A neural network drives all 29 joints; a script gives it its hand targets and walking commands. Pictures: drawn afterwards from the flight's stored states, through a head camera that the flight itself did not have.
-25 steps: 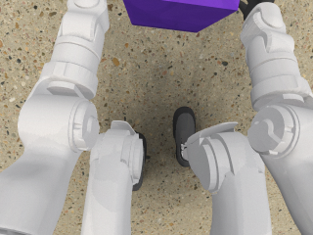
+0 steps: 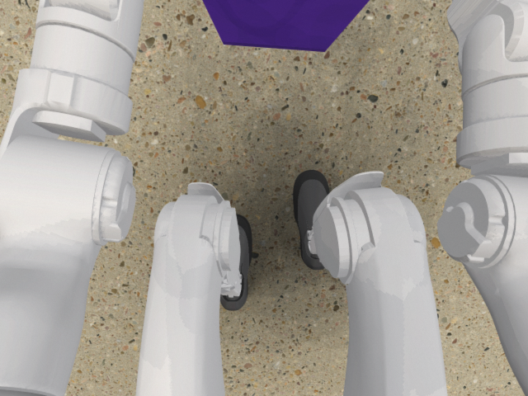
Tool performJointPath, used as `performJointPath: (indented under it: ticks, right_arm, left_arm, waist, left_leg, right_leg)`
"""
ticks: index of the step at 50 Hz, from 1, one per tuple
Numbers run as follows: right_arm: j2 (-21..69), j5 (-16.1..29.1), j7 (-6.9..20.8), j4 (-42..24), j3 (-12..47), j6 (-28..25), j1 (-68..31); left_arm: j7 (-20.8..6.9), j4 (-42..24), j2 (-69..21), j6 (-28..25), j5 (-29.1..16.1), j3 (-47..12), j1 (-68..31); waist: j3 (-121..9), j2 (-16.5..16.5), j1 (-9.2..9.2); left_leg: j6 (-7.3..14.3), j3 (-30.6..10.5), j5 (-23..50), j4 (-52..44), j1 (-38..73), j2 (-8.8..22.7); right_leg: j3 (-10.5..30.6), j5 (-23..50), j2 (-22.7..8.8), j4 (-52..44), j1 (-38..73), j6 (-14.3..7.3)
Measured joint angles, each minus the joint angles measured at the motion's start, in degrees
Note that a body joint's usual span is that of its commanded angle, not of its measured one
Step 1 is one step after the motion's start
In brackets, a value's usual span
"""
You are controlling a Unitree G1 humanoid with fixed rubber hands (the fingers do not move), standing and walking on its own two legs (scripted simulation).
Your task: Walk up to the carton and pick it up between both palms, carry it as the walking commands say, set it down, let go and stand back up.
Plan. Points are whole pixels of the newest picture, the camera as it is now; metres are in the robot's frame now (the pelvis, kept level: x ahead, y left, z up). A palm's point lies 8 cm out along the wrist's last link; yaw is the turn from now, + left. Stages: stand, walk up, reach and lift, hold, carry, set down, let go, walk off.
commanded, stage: set down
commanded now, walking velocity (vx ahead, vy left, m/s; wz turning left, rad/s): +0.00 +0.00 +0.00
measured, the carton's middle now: out of the picture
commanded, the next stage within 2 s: let go in 0.90 s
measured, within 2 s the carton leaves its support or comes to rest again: neither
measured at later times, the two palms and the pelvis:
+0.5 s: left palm out of the picture +0.61 +0.11 +0.04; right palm out of the picture +0.55 -0.23 +0.03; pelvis +0.02 +0.00 +0.13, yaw +0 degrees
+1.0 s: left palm out of the picture +0.61 +0.13 +0.17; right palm out of the picture +0.55 -0.25 +0.16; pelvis +0.04 +0.00 +0.24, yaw +0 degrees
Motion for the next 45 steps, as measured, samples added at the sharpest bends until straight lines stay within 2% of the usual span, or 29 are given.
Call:
performJointPath:
  ticks: [4,12,14,18,22,25,31,38,45]
  right_arm:
    - [-0.01,-0.01,-0.13,0.66,1.00,1.99,-0.09]
    - [-0.02,-0.08,-1.09,-2.36,2.54,3.76,0.32]
    - [-0.03,-0.08,-1.39,-4.26,2.54,4.72,0.70]
    - [-0.02,-0.03,-1.56,-10.47,2.54,6.47,3.26]
    - [-0.01,-0.03,-1.56,-10.94,2.54,8.32,5.22]
    - [-0.02,0.01,-1.38,-13.78,2.54,8.42,7.36]
    - [-0.02,0.12,0.34,-13.90,2.66,8.43,8.67]
    - [-0.02,0.11,0.97,-15.62,2.66,8.01,11.87]
    - [-0.02,-2.47,2.55,-8.85,2.65,5.59,13.18]
  left_arm:
    - [-1.09,3.85,0.05,1.32,0.60,0.00,-0.46]
    - [-2.57,4.12,0.48,1.69,1.83,0.00,-0.06]
    - [-2.61,2.52,0.61,2.37,1.86,-0.01,0.68]
    - [-2.30,-6.48,0.71,3.99,1.87,0.00,4.12]
    - [-2.64,-5.92,0.72,5.53,1.99,0.00,4.40]
    - [-2.74,-7.00,0.74,5.62,2.00,0.03,5.86]
    - [-3.31,-6.75,0.83,5.64,2.76,0.09,7.81]
    - [-3.64,-8.97,0.83,5.34,3.00,0.09,11.05]
    - [-5.57,-1.21,0.85,2.83,3.10,0.52,11.27]
  waist:
    - [-0.97,-0.04,-0.02]
    - [0.12,-1.64,-0.01]
    - [0.09,-1.64,-0.01]
    - [0.13,-1.64,-0.02]
    - [-0.01,-1.59,-0.02]
    - [0.01,-1.58,-0.02]
    - [-0.05,-1.19,-0.02]
    - [-0.03,-0.99,-0.02]
    - [-6.86,-0.99,-0.01]
  left_leg:
    - [-0.66,0.00,0.32,-2.98,3.11,-0.01]
    - [-1.27,0.00,1.31,-9.60,9.29,-0.35]
    - [-1.27,0.00,1.71,-11.55,10.48,-0.57]
    - [-1.27,-0.23,2.36,-16.15,14.22,-0.84]
    - [-1.07,-0.80,2.98,-21.00,18.91,-1.02]
    - [-0.86,-0.88,3.72,-24.98,22.66,-1.29]
    - [-0.70,-1.50,5.59,-32.84,29.27,-1.44]
    - [-0.70,-2.23,8.57,-41.94,36.76,-1.45]
    - [-0.98,-2.41,12.61,-50.70,37.98,-1.46]
  right_leg:
    - [0.57,-0.01,0.45,-2.23,2.73,-0.24]
    - [1.77,-0.01,0.98,-7.48,8.69,-0.42]
    - [2.13,-0.01,0.98,-9.15,10.02,-0.43]
    - [2.71,-0.02,1.19,-13.35,14.06,-0.43]
    - [2.97,-0.02,1.40,-18.05,19.15,-0.23]
    - [3.54,0.08,1.42,-21.54,23.00,0.15]
    - [4.08,1.21,1.59,-29.03,29.97,0.61]
    - [4.49,3.52,1.73,-37.83,37.81,0.75]
    - [5.29,7.08,1.76,-46.19,39.19,0.75]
